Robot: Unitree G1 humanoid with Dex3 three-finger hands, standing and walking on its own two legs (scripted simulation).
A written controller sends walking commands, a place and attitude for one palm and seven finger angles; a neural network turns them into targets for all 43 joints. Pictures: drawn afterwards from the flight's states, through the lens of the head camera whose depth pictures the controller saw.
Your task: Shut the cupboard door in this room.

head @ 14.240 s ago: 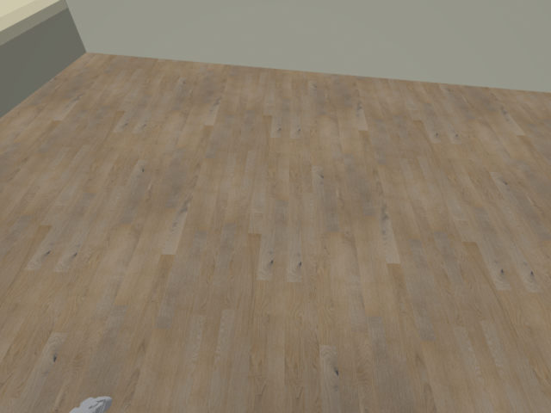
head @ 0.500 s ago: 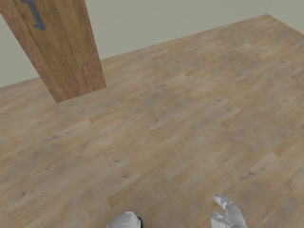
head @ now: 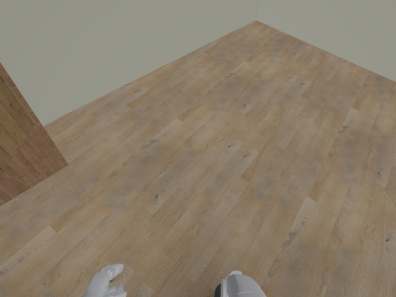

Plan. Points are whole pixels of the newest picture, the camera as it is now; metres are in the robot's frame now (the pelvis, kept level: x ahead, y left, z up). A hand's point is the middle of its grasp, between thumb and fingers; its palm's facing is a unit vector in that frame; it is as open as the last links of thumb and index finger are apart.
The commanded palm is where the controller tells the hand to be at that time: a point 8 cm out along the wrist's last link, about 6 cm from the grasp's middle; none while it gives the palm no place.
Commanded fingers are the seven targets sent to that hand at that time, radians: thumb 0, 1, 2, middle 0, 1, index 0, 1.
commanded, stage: walk to a spot facing it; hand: left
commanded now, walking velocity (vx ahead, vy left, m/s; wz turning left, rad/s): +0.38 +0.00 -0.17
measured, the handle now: out of the picture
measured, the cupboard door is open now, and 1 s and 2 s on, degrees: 40 40 40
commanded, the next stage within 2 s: turn to face it in 1.30 s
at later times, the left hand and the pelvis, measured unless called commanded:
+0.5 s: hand (107, 269) +0.22 +0.21 -0.18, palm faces +0.02 -0.98 -0.21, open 7.3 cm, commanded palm none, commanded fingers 0.00 0.90 0.90 -0.20 -0.30 -0.20 -0.30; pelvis +0.23 +0.01 -0.01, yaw -2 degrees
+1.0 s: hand (153, 148) +0.58 +0.12 -0.17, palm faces -0.21 -0.95 -0.23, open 7.4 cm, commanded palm none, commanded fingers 0.00 0.90 0.90 -0.20 -0.30 -0.20 -0.30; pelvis +0.44 -0.04 -0.02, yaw -12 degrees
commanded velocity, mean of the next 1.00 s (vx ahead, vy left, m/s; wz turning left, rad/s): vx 0.37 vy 0.00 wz -0.15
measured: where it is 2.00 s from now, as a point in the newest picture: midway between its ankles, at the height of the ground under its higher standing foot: (201, 193)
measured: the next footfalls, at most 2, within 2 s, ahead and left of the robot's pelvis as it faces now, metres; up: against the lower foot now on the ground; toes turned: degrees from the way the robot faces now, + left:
right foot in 0.10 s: +0.17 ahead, -0.12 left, +0.00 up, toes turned -11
left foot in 0.52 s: +0.37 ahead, +0.14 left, +0.00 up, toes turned +8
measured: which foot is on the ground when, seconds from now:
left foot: down 0.00-0.10, up 0.12-0.50, down 0.52-0.98, up 1.00-1.00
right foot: up 0.00-0.08, down 0.10-0.54, up 0.56-0.96, down 0.98-1.00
